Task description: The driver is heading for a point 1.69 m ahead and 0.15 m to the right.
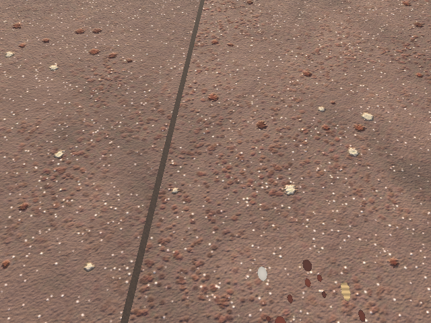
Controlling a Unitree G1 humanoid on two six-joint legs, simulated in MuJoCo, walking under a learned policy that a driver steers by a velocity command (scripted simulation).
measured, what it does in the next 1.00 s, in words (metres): steps to the left: left foot, then right foot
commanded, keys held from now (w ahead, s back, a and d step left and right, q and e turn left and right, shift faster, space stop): w+q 0.08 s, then q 0.08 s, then e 0.60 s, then s+e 0.24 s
